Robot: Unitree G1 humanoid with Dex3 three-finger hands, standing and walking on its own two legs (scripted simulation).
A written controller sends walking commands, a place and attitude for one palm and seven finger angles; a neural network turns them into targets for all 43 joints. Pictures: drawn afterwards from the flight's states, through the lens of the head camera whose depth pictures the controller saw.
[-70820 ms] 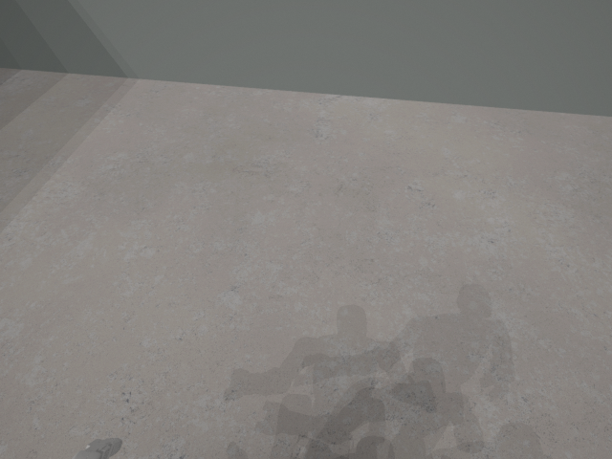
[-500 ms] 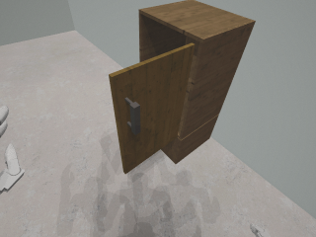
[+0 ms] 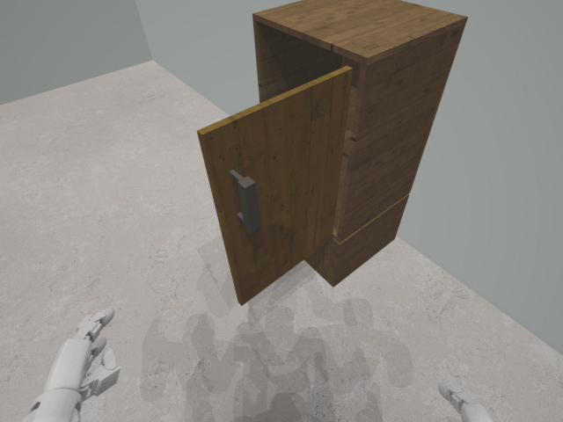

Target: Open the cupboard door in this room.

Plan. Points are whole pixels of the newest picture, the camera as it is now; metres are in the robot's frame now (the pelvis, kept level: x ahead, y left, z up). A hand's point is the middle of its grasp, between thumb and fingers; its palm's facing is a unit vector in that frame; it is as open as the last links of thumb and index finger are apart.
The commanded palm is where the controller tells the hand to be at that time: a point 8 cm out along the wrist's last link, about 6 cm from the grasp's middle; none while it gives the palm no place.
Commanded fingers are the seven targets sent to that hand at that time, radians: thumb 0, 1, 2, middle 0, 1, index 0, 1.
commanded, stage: let the arm hang, fingers relaxed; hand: left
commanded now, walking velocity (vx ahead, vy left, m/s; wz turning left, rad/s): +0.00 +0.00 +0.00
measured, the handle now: (243, 202) +0.54 +0.12 -0.01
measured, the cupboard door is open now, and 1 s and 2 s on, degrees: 92 92 92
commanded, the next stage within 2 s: look to check the result in 0.96 s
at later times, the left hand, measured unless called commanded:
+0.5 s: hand out of the picture -0.06 +0.19 -0.16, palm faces +0.01 -0.96 -0.27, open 7.4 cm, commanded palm none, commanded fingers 0.00 0.90 0.90 -0.20 -0.30 -0.20 -0.30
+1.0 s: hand out of the picture +0.08 +0.17 -0.16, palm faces +0.00 -0.97 -0.24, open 7.4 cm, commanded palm none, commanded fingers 0.00 0.90 0.90 -0.20 -0.30 -0.20 -0.30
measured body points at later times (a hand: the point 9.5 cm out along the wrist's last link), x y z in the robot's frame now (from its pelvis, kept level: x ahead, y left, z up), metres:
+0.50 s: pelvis +0.01 -0.02 +0.01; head +0.04 -0.02 +0.46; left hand -0.06 +0.24 -0.14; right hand +0.04 -0.26 -0.15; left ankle +0.11 +0.10 -0.72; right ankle -0.07 -0.12 -0.72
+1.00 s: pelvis +0.03 -0.03 +0.01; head +0.04 -0.03 +0.46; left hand +0.08 +0.22 -0.14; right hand +0.07 -0.28 -0.14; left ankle +0.11 +0.10 -0.72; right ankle -0.07 -0.12 -0.72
